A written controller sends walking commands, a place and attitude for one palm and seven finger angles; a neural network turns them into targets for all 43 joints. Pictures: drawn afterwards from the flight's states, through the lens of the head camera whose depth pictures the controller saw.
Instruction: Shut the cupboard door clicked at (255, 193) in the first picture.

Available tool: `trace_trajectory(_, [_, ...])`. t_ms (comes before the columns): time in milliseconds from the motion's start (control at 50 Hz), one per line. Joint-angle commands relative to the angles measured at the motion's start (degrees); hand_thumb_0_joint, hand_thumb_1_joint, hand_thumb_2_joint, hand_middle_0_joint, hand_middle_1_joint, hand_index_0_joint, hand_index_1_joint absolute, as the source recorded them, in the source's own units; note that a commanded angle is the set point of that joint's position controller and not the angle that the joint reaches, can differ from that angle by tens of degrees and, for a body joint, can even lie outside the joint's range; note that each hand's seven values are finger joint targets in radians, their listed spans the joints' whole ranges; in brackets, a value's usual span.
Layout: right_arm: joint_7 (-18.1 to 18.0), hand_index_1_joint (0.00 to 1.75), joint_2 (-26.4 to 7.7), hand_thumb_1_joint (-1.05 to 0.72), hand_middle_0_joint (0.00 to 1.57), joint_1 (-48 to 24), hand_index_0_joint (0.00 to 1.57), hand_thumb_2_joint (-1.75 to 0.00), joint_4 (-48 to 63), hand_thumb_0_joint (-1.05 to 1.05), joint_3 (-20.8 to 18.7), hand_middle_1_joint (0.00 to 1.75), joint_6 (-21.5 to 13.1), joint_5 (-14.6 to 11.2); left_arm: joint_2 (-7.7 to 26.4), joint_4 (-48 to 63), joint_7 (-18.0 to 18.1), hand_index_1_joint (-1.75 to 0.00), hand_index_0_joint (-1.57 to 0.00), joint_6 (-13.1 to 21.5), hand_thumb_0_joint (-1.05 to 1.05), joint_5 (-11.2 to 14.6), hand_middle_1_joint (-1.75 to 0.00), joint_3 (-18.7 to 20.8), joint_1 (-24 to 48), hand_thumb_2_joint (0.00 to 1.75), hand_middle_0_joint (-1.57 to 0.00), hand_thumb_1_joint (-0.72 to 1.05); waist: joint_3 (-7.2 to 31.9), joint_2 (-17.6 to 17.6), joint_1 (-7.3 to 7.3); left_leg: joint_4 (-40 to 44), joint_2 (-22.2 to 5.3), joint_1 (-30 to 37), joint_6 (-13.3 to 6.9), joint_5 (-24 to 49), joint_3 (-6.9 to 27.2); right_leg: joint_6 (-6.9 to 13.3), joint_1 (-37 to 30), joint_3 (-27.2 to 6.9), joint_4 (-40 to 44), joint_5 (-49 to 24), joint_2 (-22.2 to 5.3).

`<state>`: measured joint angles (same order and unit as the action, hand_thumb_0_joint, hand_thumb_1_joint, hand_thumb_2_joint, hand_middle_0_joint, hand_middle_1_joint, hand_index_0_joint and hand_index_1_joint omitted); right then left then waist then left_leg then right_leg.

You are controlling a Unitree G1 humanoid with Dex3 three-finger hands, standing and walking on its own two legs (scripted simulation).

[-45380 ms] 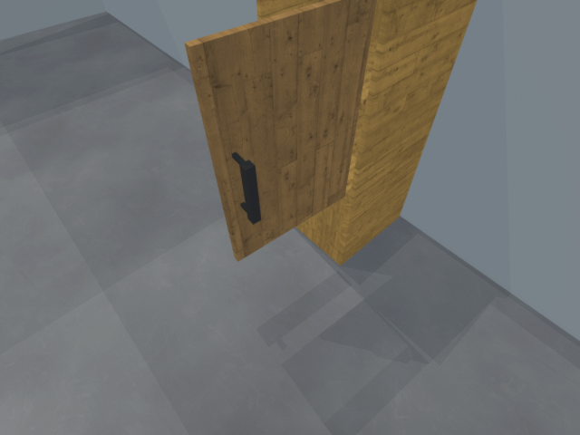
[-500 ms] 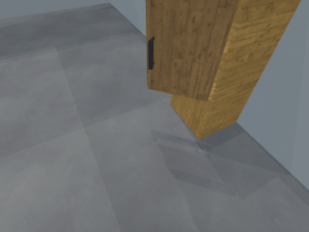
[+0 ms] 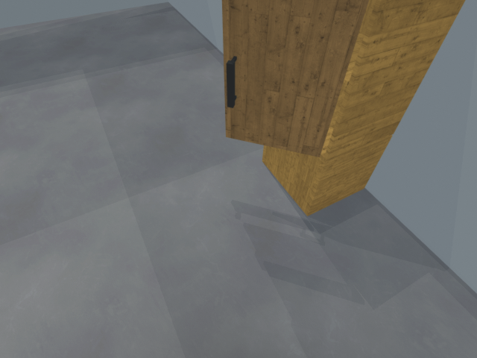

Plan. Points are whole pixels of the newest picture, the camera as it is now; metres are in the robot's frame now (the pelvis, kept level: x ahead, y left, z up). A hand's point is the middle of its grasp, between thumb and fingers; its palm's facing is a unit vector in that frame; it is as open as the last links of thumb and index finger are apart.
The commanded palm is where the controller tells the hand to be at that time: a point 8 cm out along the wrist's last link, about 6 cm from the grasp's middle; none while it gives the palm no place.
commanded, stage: walk to a spot facing it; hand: left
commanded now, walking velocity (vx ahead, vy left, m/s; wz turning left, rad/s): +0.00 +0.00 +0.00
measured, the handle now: (232, 82) +0.98 +0.07 -0.07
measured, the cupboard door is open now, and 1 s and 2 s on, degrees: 44 44 44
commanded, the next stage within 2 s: turn to face it in 0.50 s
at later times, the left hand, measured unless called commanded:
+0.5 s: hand out of the picture +0.03 +0.22 -0.20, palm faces +0.22 -0.95 -0.20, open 7.4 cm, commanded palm none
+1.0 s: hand (150, 329) +0.21 +0.19 -0.17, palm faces +0.25 -0.94 -0.25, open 7.2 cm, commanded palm none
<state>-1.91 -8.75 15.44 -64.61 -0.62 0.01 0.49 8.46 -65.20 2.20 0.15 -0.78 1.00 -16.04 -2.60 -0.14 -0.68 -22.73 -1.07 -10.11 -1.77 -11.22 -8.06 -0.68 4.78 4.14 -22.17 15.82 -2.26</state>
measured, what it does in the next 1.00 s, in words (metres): walks ahead: right foot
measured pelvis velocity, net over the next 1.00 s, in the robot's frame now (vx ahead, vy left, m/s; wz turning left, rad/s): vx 0.20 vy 0.00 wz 0.18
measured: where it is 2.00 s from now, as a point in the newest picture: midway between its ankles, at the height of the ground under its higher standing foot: outside the picture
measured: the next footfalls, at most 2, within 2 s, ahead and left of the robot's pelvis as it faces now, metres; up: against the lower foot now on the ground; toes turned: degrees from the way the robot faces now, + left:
right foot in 0.78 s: +0.31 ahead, -0.06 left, +0.00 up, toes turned +12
left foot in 1.26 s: +0.26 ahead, +0.16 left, +0.00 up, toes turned +1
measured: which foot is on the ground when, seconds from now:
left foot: down 0.00-0.78, up 0.80-1.00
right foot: down 0.00-0.40, up 0.42-0.76, down 0.78-1.00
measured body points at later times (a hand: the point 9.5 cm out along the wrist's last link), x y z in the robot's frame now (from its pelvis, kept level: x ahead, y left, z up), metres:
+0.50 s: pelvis +0.06 +0.03 -0.02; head +0.10 +0.05 +0.43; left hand +0.02 +0.27 -0.18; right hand +0.10 -0.22 -0.16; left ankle +0.05 +0.12 -0.74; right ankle +0.01 -0.11 -0.68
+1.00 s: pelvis +0.20 +0.00 +0.00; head +0.26 -0.01 +0.44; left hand +0.19 +0.24 -0.15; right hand +0.33 -0.22 -0.16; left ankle +0.13 +0.13 -0.68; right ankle +0.27 -0.06 -0.74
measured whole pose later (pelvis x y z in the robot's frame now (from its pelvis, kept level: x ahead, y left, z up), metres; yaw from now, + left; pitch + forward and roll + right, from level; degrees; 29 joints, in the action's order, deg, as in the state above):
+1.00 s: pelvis +0.20 +0.00 +0.00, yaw +10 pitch +1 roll +2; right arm -1.6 -10.8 7.8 -54.9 -2.5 2.1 0.4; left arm 8.6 -56.3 1.6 -0.7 -1.4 4.0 -12.2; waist -6.3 -0.9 1.4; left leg -55.1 -1.4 -23.0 1.8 -26.5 -1.2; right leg 4.2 18.2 -1.0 -24.4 7.2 2.9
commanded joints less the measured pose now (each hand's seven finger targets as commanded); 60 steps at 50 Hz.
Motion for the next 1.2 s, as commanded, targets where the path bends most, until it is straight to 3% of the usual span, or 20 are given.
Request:
trace_trajectory(0, [-0.2, 0.30, -6.6, -0.90, 0.20, 3.5, 0.20, -0.90, 1.5, 0.00, -0.9, 0.30, -0.6, 0.1, 7.0, 0.9, 0.1, -0.30, -0.20, 0.7, 0.00, -0.1, -0.30, 1.0, -4.5, 0.90, -0.20, 0.90, -2.0, 0.3, 0.19, 4.1, -5.9, 2.7, -0.3, 8.7, 7.5, 2.3, 4.9, -4.2, 4.6, -9.1, -4.2])
trace_trajectory(80, [-0.1, 0.30, -4.8, -0.90, 0.20, 3.6, 0.20, -0.90, 1.2, 0.00, -0.5, 0.30, -0.3, 0.5, 5.6, 0.6, 0.1, -0.30, -0.20, 0.5, 0.00, 0.2, -0.30, 0.9, -4.5, 0.90, -0.20, 0.90, -1.5, -0.9, -0.05, 3.1, -4.9, 1.7, 0.2, 5.7, 7.2, 1.9, 3.9, -3.0, 4.1, -6.3, -4.8])
trace_trajectory(140, [0.3, 0.30, -5.2, -0.90, 0.20, 3.7, 0.20, -0.90, 2.3, 0.00, -1.0, 0.30, 0.5, 0.8, 7.5, 1.7, -0.2, -0.30, -0.20, -0.1, 0.00, -0.2, -0.30, 2.1, -4.8, 0.90, -0.20, 0.90, -3.9, 1.1, 0.16, 0.2, -2.9, -3.9, 0.1, -6.9, 6.5, 3.0, 5.2, -2.7, 3.5, 7.8, -6.3])
trace_trajectory(200, [1.0, 0.30, -4.7, -0.90, 0.20, 1.6, 0.20, -0.90, 5.2, 0.00, -1.5, 0.30, 1.1, 0.9, 10.8, 3.3, -0.4, -0.30, -0.20, -0.4, 0.00, -0.8, -0.30, 3.8, -6.0, 0.90, -0.20, 0.90, -6.7, 10.3, 1.66, -13.6, 0.1, -15.3, 0.9, -13.0, 2.0, 7.3, 3.2, -9.4, 9.3, 20.8, -14.0])
trace_trajectory(240, [1.5, 0.30, -5.0, -0.90, 0.20, -2.9, 0.20, -0.90, 8.1, 0.00, -2.2, 0.30, 1.1, 0.9, 10.6, 4.6, -0.4, -0.30, -0.20, 0.1, 0.00, -1.2, -0.30, 4.3, -5.9, 0.90, -0.20, 0.90, -9.9, 11.5, 2.85, -26.4, -2.1, -22.7, 1.2, -18.0, 3.5, 11.0, 2.7, -12.9, 12.3, 16.9, -20.1])
trace_trajectory(300, [2.3, 0.30, -5.0, -0.90, 0.20, -2.0, 0.20, -0.90, 10.4, 0.00, -2.4, 0.30, 0.1, 0.4, 11.7, 6.4, -0.5, -0.30, -0.20, 1.2, 0.00, -1.5, -0.30, 5.2, -2.4, 0.90, -0.20, 0.90, -7.8, 6.2, 0.28, -20.4, -5.6, -21.4, 0.8, -18.6, 5.4, 9.8, -1.0, -5.9, 4.4, 1.0, -21.9])
trace_trajectory(340, [2.6, 0.30, -6.1, -0.90, 0.20, 8.1, 0.20, -0.90, 7.7, 0.00, -2.5, 0.30, -0.6, 0.9, 12.6, 7.9, -1.1, -0.30, -0.20, 1.1, 0.00, -0.6, -0.30, 5.4, 0.3, 0.90, -0.20, 0.90, -2.3, -0.1, -4.13, -6.0, -1.8, -1.7, 0.1, -7.1, 2.2, 4.6, 7.0, 4.5, -11.7, -5.5, -15.7])
trace_trajectory(360, [2.2, 0.30, -11.6, -0.90, 0.20, 15.9, 0.20, -0.90, 5.7, 0.00, -3.6, 0.30, -1.2, 1.7, 9.3, 9.6, -1.9, -0.30, -0.20, 0.8, 0.00, 0.1, -0.30, 5.1, -0.8, 0.90, -0.20, 0.90, 0.4, -18.1, -6.28, 3.1, -8.6, 6.1, -4.2, -4.9, 20.1, 0.2, 17.6, 9.6, -31.0, 2.1, -5.8])
trace_trajectory(380, [0.9, 0.30, -15.5, -0.90, 0.20, 20.5, 0.20, -0.90, 4.1, 0.00, -4.7, 0.30, -1.1, 1.8, 7.5, 13.0, -2.2, -0.30, -0.20, 0.7, 0.00, 0.2, -0.30, 4.2, 3.0, 0.90, -0.20, 0.90, 0.4, -26.1, -7.57, 8.6, -18.2, 12.6, -8.9, 2.0, 39.0, -1.6, 33.0, 4.8, -43.8, 19.9, 0.4])
trace_trajectory(420, [0.8, 0.30, -14.5, -0.90, 0.20, 16.3, 0.20, -0.90, 6.1, 0.00, -4.2, 0.30, -0.8, 1.2, 8.8, 14.5, -2.2, -0.30, -0.20, 0.9, 0.00, -0.6, -0.30, 4.4, 7.6, 0.90, -0.20, 0.90, -0.5, -9.6, -5.75, 9.1, -18.8, 5.4, -10.0, -8.7, 35.8, 0.1, 33.0, -3.0, -47.6, 14.3, -3.9])
trace_trajectory(500, [-0.1, 0.30, -11.4, -0.90, 0.20, 7.3, 0.20, -0.90, 8.9, 0.00, -3.2, 0.30, -2.5, 1.2, 7.0, 13.2, -3.1, -0.30, -0.20, 0.8, 0.00, -0.8, -0.30, 4.2, 5.5, 0.90, -0.20, 0.90, -1.6, -3.2, -1.26, 10.1, -13.2, -1.3, -8.7, -4.4, 27.6, -1.5, 30.4, -4.3, -43.3, 2.1, -4.2])
trace_trajectory(620, [-0.4, 0.30, -9.6, -0.90, 0.20, 7.1, 0.20, -0.90, 7.9, 0.00, -2.9, 0.30, -2.5, 1.1, 4.7, 14.3, -2.6, -0.30, -0.20, 0.6, 0.00, -0.6, -0.30, 2.8, 6.6, 0.90, -0.20, 0.90, 2.3, -5.4, -0.82, 5.7, -11.0, 4.6, -9.5, 14.5, 18.8, -2.2, 26.3, -2.5, -24.7, -0.5, -2.7])
trace_trajectory(720, [-0.2, 0.30, -8.5, -0.90, 0.20, 5.1, 0.20, -0.90, 6.9, 0.00, -2.8, 0.30, -1.3, 0.6, 6.1, 10.2, -1.9, -0.30, -0.20, 1.0, 0.00, -0.5, -0.30, 2.9, -1.5, 0.90, -0.20, 0.90, 2.2, -3.3, 2.37, -4.5, -7.0, -1.5, -2.4, 11.4, 8.8, -0.2, 5.2, -1.2, -4.9, -12.9, 1.0])
trace_trajectory(740, [0.1, 0.30, -7.1, -0.90, 0.20, 5.6, 0.20, -0.90, 7.2, 0.00, -2.6, 0.30, -1.2, 0.3, 8.8, 9.4, -1.6, -0.30, -0.20, 1.3, 0.00, -0.6, -0.30, 3.5, -4.2, 0.90, -0.20, 0.90, 2.7, 2.1, 3.48, -9.6, -4.2, -6.3, -0.4, 1.8, 7.3, 1.5, -0.4, -8.6, -3.2, -17.4, -2.6])
trace_trajectory(760, [0.4, 0.30, -5.8, -0.90, 0.20, 6.7, 0.20, -0.90, 8.1, 0.00, -2.6, 0.30, -0.8, 0.0, 12.5, 9.2, -1.4, -0.30, -0.20, 1.4, 0.00, -1.0, -0.30, 4.2, -5.9, 0.90, -0.20, 0.90, 2.4, 11.8, 3.48, -19.1, 1.8, -13.0, 1.7, -14.2, 2.9, 6.6, -2.4, -21.9, 1.2, -19.6, -11.8])
trace_trajectory(780, [0.2, 0.30, -5.8, -0.90, 0.20, 7.1, 0.20, -0.90, 9.1, 0.00, -2.7, 0.30, 0.2, -0.1, 14.9, 9.5, -1.4, -0.30, -0.20, 1.2, 0.00, -0.7, -0.30, 4.4, -5.9, 0.90, -0.20, 0.90, 2.4, 14.5, 2.86, -29.8, 2.2, -13.5, 2.2, -28.1, 2.9, 12.4, 0.8, -29.7, 7.4, -15.0, -19.5])
trace_trajectory(840, [0.0, 0.30, -7.1, -0.90, 0.20, 1.6, 0.20, -0.90, 9.7, 0.00, -2.7, 0.30, 1.2, 0.2, 11.2, 11.0, -0.4, -0.30, -0.20, 0.2, 0.00, -0.6, -0.30, 4.6, 0.8, 0.90, -0.20, 0.90, -1.5, 13.6, 1.57, -37.7, -1.8, -16.6, 2.3, -20.2, 8.8, 13.1, 6.7, -28.5, 9.2, -12.1, -14.1])
trace_trajectory(920, [0.1, 0.30, -5.2, -0.90, 0.20, -1.7, 0.20, -0.90, 11.1, 0.00, -2.5, 0.30, 1.5, 0.1, 10.1, 11.7, -0.1, -0.30, -0.20, 0.3, 0.00, -0.7, -0.30, 5.5, 0.1, 0.90, -0.20, 0.90, 7.9, 3.1, 1.48, -33.1, -1.3, -14.8, 3.8, -14.5, 7.8, 11.9, 0.7, -20.8, 3.6, -29.2, -9.9])
trace_trajectory(1100, [-0.2, 0.30, -6.7, -0.90, 0.20, -7.6, 0.20, -0.90, 16.0, 0.00, -3.3, 0.30, 1.7, -0.4, 12.4, 12.5, -0.6, -0.30, -0.20, -0.7, 0.00, -1.1, -0.30, 6.4, -0.1, 0.90, -0.20, 0.90, 7.3, 6.6, 2.25, -22.7, -0.3, -14.3, 4.1, -14.1, 10.0, 11.9, 2.2, -27.9, 2.9, -24.2, -8.6])
trace_trajectory(1180, [-0.6, 0.30, -7.5, -0.90, 0.20, -2.4, 0.20, -0.90, 15.2, 0.00, -3.4, 0.30, 0.9, -0.6, 12.8, 14.3, -1.1, -0.30, -0.20, -1.5, 0.00, -0.5, -0.30, 6.5, 3.8, 0.90, -0.20, 0.90, 7.0, 5.9, -0.97, -6.0, 0.4, 1.0, 3.4, -4.6, 9.7, 7.6, 13.7, -27.0, 0.4, -14.9, -5.1])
